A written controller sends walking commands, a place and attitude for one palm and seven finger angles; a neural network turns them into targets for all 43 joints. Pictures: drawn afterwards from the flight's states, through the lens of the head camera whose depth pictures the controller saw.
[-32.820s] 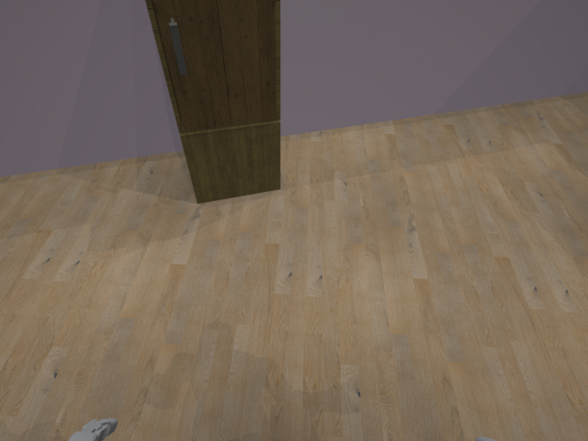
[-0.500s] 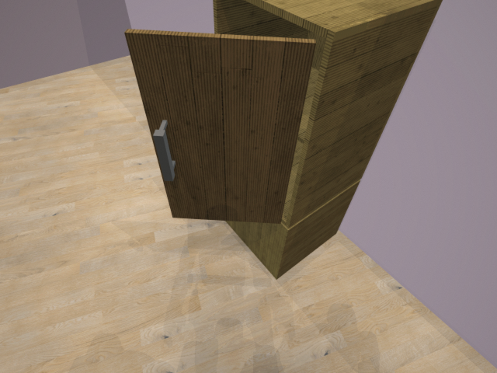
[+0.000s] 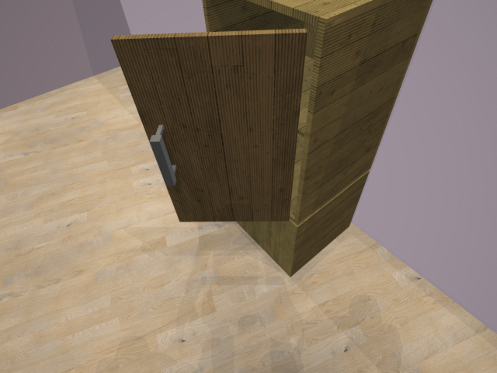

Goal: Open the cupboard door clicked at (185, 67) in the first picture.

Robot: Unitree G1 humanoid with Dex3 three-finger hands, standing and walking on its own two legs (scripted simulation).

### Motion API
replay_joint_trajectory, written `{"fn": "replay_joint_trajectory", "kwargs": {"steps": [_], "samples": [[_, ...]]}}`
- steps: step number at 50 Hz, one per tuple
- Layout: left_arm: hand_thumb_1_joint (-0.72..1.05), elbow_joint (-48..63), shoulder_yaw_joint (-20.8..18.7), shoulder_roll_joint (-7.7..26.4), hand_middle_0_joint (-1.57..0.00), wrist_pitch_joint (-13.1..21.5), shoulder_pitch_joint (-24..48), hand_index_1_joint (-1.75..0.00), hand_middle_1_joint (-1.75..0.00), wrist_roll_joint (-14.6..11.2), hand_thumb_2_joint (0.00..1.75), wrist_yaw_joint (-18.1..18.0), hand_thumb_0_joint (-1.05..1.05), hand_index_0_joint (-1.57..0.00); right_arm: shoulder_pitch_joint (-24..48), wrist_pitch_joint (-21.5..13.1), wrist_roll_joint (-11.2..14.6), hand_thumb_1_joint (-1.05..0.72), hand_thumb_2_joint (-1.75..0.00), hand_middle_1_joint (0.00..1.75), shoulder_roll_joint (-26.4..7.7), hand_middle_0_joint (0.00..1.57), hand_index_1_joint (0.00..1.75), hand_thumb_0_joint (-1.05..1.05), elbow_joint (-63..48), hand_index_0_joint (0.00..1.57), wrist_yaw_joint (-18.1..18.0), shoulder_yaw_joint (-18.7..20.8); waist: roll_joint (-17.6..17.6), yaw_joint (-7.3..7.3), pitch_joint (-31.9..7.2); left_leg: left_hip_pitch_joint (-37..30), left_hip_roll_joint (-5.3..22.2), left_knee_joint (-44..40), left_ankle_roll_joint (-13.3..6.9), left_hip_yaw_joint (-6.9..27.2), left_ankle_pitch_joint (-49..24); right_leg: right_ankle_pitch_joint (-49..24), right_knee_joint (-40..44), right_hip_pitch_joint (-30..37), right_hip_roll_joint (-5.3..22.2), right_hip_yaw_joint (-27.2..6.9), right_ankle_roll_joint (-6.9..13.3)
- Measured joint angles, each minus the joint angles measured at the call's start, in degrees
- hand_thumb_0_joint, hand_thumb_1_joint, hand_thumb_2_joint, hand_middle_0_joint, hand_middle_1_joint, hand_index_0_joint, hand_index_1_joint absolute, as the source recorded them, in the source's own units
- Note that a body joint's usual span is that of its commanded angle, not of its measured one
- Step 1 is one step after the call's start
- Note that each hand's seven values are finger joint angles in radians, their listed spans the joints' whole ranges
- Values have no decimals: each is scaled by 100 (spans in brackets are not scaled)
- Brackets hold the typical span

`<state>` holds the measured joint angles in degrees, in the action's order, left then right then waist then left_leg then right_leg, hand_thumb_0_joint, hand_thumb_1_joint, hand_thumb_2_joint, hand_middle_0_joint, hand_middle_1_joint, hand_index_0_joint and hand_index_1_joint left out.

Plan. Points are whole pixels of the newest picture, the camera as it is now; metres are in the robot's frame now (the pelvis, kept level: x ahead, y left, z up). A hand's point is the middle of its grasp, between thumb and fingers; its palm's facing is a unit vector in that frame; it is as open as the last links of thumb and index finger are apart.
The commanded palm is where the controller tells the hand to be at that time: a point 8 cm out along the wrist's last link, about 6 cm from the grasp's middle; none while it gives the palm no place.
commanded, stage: look again from close up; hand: left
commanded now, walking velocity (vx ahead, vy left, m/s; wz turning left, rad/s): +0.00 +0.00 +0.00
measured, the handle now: (165, 156) +0.59 +0.24 -0.02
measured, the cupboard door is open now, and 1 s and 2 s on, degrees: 49 49 49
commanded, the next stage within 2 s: raise the hand with hooked fingers in 0.22 s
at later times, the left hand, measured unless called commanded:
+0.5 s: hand (144, 328) +0.20 +0.18 -0.02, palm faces +0.29 -0.95 -0.13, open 7.5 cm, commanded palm +0.11 +0.23 -0.06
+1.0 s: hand (144, 352) +0.17 +0.18 -0.04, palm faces -0.08 -0.99 -0.07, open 10.1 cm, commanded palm +0.13 +0.25 -0.04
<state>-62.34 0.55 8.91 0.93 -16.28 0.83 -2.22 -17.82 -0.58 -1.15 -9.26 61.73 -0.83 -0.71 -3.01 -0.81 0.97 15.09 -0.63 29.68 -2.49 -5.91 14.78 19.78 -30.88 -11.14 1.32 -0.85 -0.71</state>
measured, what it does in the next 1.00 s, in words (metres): lowers itself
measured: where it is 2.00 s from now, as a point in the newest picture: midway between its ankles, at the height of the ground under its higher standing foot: outside the picture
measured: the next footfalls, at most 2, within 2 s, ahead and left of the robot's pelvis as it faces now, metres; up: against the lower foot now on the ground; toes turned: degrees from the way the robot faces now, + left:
none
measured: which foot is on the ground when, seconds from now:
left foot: down 0.00-1.00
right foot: down 0.00-1.00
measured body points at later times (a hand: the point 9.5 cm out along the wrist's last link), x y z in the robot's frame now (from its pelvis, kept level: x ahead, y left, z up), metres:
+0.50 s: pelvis +0.00 -0.02 -0.01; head +0.01 -0.03 +0.44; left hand +0.18 +0.23 -0.01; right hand +0.12 -0.28 -0.12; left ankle +0.01 +0.09 -0.73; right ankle -0.04 -0.13 -0.73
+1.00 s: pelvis -0.06 -0.04 -0.10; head +0.00 -0.03 +0.35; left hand +0.17 +0.23 -0.03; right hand +0.14 -0.25 -0.18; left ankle +0.01 +0.09 -0.73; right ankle -0.04 -0.13 -0.73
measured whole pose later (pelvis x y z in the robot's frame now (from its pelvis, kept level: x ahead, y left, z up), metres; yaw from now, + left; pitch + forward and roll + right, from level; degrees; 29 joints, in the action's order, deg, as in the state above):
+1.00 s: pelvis -0.06 -0.04 -0.10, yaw +4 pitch +13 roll -3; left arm -8.3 -13.6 18.2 22.4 -11.2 -19.2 27.7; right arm -10.5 -13.2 2.2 -11.7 34.9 -4.3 -2.2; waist -2.4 1.0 -6.7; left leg 57.9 3.3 70.2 1.1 3.3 25.5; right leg 32.5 -69.0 -49.8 -1.9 8.0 3.6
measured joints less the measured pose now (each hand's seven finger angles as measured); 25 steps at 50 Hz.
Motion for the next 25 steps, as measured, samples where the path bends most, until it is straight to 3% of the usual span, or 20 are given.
{"fn": "replay_joint_trajectory", "kwargs": {"steps": [17, 18, 19, 22, 25], "samples": [[91, 74, -7, 83, -20, 18, 127, -30, -30, 20, 90, -17, 1, -20, 492, -60, 65, -91, -90, 30, -185, 20, 30, 1, 27, 20, -14, 46, 361, 78, 47, -149, 182, -101, 164, -3, 34, -27, 220, 178, -182, -17, 127], [92, 973, -140, 78, -20, -335, -157, -30, -30, -203, 90, -27, 1, -21, 413, -101, 135, -91, -90, 30, -194, 20, 30, 1, -219, 20, -30, 49, 378, 50, 52, -77, 196, -29, 172, 31, 62, -30, 203, 141, -197, 17, 134], [92, 2063, -278, 100, -20, -429, -486, -30, -30, -349, 90, -69, 2, -21, 280, -341, 188, -91, -90, 30, -188, 20, 30, 1, -478, 20, -118, 41, 444, 82, 62, -78, 164, -49, 172, 37, 54, -6, 110, 89, -169, 27, 154], [91, 4285, -381, 179, -20, 2, -881, -31, -32, -705, 89, -334, 2, -21, 78, -1017, 318, -91, -90, 30, -251, 20, 30, 1, -962, 20, -285, 106, 473, 73, -133, 58, 40, -2, 182, 163, 17, 157, -127, -56, -47, 180, 165], [87, 5117, -623, 108, -20, 644, -497, -34, -34, -915, 87, -104, 2, -21, 244, -1243, 265, -91, -90, 30, -414, 20, 30, 1, -1454, 20, -273, 233, 240, -62, -382, 538, 36, 412, 185, 351, 105, 263, -406, -400, -38, 374, 170]]}}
